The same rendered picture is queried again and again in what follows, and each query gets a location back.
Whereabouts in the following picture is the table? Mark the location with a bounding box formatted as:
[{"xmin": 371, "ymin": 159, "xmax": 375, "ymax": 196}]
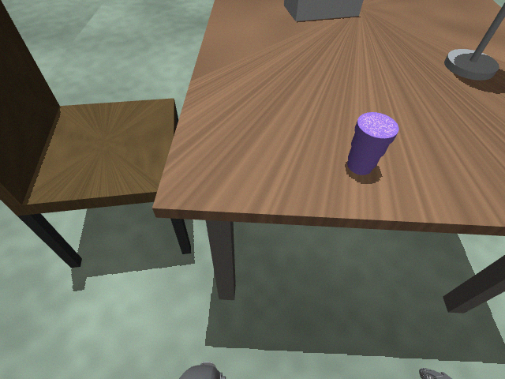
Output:
[{"xmin": 152, "ymin": 0, "xmax": 505, "ymax": 313}]

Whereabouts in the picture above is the chair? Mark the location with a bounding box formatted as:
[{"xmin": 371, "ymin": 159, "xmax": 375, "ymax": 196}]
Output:
[{"xmin": 0, "ymin": 0, "xmax": 191, "ymax": 268}]

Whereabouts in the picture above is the desk lamp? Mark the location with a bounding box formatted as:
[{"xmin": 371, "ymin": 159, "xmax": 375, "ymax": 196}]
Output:
[{"xmin": 444, "ymin": 3, "xmax": 505, "ymax": 81}]

